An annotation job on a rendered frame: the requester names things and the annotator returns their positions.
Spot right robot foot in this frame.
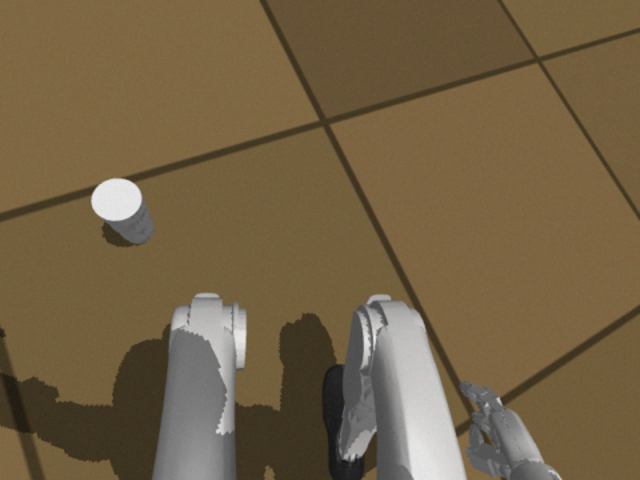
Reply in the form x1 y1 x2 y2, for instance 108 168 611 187
322 365 364 480

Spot right robot arm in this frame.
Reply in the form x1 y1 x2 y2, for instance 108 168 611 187
510 462 562 480

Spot right robot hand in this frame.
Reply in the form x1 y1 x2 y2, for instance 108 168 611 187
459 381 544 480

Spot cup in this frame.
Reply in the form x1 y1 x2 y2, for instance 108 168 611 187
91 178 154 244

